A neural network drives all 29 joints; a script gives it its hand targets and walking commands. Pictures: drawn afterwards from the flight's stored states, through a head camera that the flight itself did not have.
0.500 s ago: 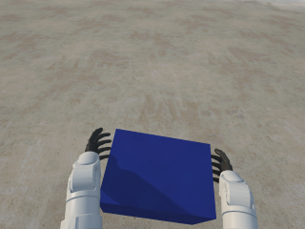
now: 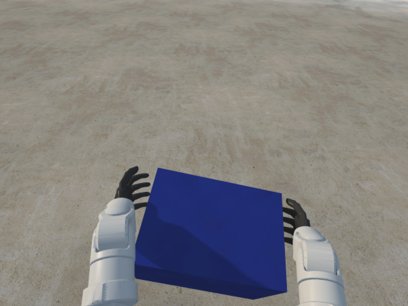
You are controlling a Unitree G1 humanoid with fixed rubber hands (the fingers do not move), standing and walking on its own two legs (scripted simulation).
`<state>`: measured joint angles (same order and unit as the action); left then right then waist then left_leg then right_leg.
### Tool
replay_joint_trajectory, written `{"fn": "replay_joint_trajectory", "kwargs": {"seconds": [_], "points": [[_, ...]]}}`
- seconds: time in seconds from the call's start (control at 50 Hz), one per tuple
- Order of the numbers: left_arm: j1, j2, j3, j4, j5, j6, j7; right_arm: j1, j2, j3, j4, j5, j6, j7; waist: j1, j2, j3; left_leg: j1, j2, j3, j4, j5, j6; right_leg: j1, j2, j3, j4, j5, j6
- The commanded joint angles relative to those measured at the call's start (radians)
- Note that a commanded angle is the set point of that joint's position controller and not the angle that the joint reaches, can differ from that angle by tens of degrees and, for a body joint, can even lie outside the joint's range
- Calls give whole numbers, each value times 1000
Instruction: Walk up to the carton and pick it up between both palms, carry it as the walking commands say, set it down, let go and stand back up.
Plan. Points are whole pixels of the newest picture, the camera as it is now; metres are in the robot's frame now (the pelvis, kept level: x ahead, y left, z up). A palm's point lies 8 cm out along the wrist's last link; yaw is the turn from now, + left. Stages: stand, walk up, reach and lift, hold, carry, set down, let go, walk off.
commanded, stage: hold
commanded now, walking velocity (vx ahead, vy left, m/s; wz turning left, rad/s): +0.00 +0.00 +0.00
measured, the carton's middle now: (207, 236) +0.29 +0.01 -0.02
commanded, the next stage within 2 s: carry in 0.14 s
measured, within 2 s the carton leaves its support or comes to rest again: neither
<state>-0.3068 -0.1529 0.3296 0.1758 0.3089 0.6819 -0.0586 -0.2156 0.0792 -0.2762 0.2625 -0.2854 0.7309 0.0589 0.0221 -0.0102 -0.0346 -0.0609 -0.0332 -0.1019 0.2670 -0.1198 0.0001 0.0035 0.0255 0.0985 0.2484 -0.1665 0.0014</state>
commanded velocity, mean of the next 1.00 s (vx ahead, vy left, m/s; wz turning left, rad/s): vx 0.90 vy -0.27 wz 0.00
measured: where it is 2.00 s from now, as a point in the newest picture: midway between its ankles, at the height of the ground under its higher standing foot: (204, 165)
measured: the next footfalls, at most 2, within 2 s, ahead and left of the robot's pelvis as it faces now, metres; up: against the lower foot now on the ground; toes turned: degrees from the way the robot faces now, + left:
right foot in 0.82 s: +0.51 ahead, -0.11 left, +0.00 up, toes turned +6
left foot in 1.26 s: +0.81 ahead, +0.10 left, +0.00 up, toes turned +29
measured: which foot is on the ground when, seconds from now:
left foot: down 0.00-0.84, up 0.86-1.00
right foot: down 0.00-0.38, up 0.40-0.80, down 0.82-1.00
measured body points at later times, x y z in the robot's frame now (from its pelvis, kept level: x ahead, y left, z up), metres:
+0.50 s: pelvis +0.08 +0.02 -0.01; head +0.07 +0.05 +0.44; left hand +0.34 +0.26 +0.07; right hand +0.38 -0.10 +0.04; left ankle +0.04 +0.11 -0.75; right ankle +0.06 -0.12 -0.69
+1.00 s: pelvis +0.44 -0.04 -0.01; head +0.47 -0.03 +0.44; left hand +0.66 +0.23 +0.08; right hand +0.75 -0.12 +0.03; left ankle +0.34 +0.07 -0.67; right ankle +0.47 -0.11 -0.75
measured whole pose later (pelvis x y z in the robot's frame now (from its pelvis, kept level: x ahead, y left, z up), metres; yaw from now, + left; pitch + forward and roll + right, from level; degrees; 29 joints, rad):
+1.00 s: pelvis +0.44 -0.04 -0.01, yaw +19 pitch +4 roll +0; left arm -0.23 -0.14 0.20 -0.37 0.13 1.08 0.11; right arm -0.10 0.11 -0.20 -0.35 -0.13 1.21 -0.05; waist 0.03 0.00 -0.01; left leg -0.52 0.13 0.09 1.09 -0.27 0.03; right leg -0.26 -0.02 -0.23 0.36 -0.18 -0.07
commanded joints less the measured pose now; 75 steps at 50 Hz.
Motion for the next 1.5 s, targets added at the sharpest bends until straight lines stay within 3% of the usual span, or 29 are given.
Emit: {"fn": "replay_joint_trajectory", "kwargs": {"seconds": [0.0,0.1,0.12,0.14,0.16,0.2,0.22,0.34,0.36,0.38,0.4,0.44,0.52,0.68,0.76,0.8,0.82,0.84,0.9,0.98,1.1,1.22,1.24,1.26,1.28,1.3,1.34,1.38,1.48], "points": [[-351,-832,-580,133,-265,35,-282,-640,795,570,-113,285,-69,273,-1,7,-174,125,-63,61,-13,138,-26,-72,72,-61,-49,102,-1],[-345,-834,-581,134,-266,36,-280,-643,794,576,-120,288,-70,273,-1,6,-177,125,-63,60,-11,142,-26,-73,71,-62,-48,105,-1],[-354,-857,-674,96,-301,24,-271,-627,831,662,-168,312,-64,262,-8,-10,-187,-129,142,-69,35,-126,12,-34,-67,-141,124,-209,2],[-362,-859,-683,104,-311,20,-264,-628,816,658,-147,326,-55,260,-3,-4,-194,-289,151,-142,5,-560,27,6,-60,-94,146,-459,-23],[-340,-864,-705,84,-329,24,-260,-673,785,682,-208,350,-56,258,18,49,-104,-487,129,-114,-3,-620,-23,60,-71,-89,94,-495,-46],[-225,-850,-740,51,-337,50,-237,-710,772,733,-330,406,-31,250,44,-105,-108,-580,-15,169,338,-295,-113,126,-218,78,-118,-477,-127],[-223,-848,-771,17,-343,67,-223,-718,792,775,-369,440,-11,250,21,-173,-128,-526,89,145,534,-271,-51,-9,-352,197,-134,-485,-177],[-278,-847,-864,-190,-475,197,-190,-622,808,799,-477,513,126,227,-32,-47,-184,-32,48,313,219,-210,-11,-345,-150,-176,148,-495,-106],[-286,-854,-886,-227,-494,223,-186,-574,801,793,-489,504,151,218,-61,91,-209,145,167,141,142,-279,14,-513,-76,-274,437,-413,-64],[-301,-850,-909,-261,-517,262,-188,-505,786,787,-457,481,185,207,-68,312,-224,200,487,-471,-88,-595,125,-771,7,-250,662,-374,-8],[-323,-843,-912,-291,-549,294,-201,-523,764,784,-491,502,210,193,-32,219,-161,136,551,-602,-128,-684,192,-865,-79,-81,764,-250,-18],[-325,-876,-903,-261,-593,346,-212,-626,766,804,-626,525,252,166,-27,91,-195,129,506,-456,-113,-553,163,-888,-129,-52,822,-92,-21],[-296,-917,-928,-335,-630,401,-181,-598,805,831,-739,569,313,160,-44,134,-221,181,366,-125,-141,-232,113,-852,-118,-118,665,64,4],[-153,-885,-922,-394,-589,489,-128,-541,751,829,-779,621,412,177,-34,219,-111,128,301,137,-199,191,59,-617,-85,-228,248,257,-20],[-160,-867,-941,-472,-597,507,-124,-515,729,832,-824,632,433,174,-26,288,-226,123,299,248,83,691,31,-242,1,-347,203,114,-52],[-157,-861,-948,-510,-610,508,-127,-498,722,845,-846,624,439,165,20,127,-371,-129,238,264,563,488,23,180,-25,-318,219,-81,-56],[-161,-832,-939,-504,-602,512,-126,-491,720,837,-822,609,453,165,36,-119,-419,-357,154,255,801,216,22,280,-225,0,94,-439,-108],[-170,-823,-920,-493,-593,502,-128,-551,720,855,-861,625,460,167,33,-392,-402,-666,26,195,1004,-321,32,352,-389,387,-70,-469,-233],[-187,-896,-888,-463,-586,509,-141,-536,797,861,-775,617,448,175,2,-25,-351,-620,200,94,978,-192,55,171,-361,158,-14,-135,-195],[-203,-911,-915,-466,-630,482,-171,-522,831,864,-794,571,420,161,14,-143,-264,-587,185,186,721,-102,26,56,-279,-54,-106,-77,-181],[-141,-833,-926,-449,-636,494,-187,-412,796,857,-750,527,431,143,32,-98,-130,-534,126,317,361,54,43,45,-199,-202,-162,186,-218],[-211,-804,-945,-488,-655,504,-181,-399,784,836,-722,523,438,145,-45,-119,-255,-152,0,457,291,-18,75,97,-153,-307,203,956,-179],[-228,-799,-940,-512,-648,503,-181,-377,789,826,-715,520,437,148,-78,-80,-315,63,7,434,268,-94,72,-19,-123,-324,437,921,-145],[-251,-795,-948,-522,-635,512,-179,-367,779,820,-693,517,434,152,-97,99,-354,282,267,-35,152,-439,171,-347,-69,-277,757,708,-93],[-231,-800,-946,-489,-617,521,-178,-350,788,798,-613,517,434,161,-55,383,-334,362,512,-624,-109,-438,272,-658,99,-126,1024,-79,-50],[-249,-800,-954,-509,-620,511,-171,-394,800,827,-674,574,427,168,-46,241,-291,312,525,-557,-94,-391,248,-745,-8,30,1169,-114,-76],[-196,-868,-911,-419,-598,501,-169,-468,827,885,-714,605,432,170,-49,-42,-266,191,468,-283,-52,-197,158,-738,-100,1,1078,-10,-78],[-158,-906,-897,-397,-577,485,-154,-543,857,921,-777,659,418,184,-36,32,-238,66,384,-72,-102,-155,82,-668,-136,-48,933,114,-54],[-88,-916,-896,-353,-540,474,-116,-482,782,879,-767,672,430,205,-44,129,-106,55,314,190,-162,173,54,-685,-136,-183,519,210,-19]]}}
